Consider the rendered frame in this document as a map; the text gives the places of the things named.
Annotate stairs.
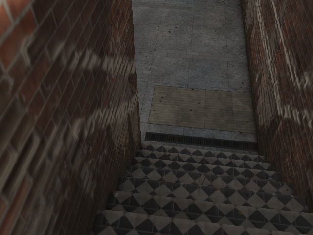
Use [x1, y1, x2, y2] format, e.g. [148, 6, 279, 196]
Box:
[80, 143, 313, 235]

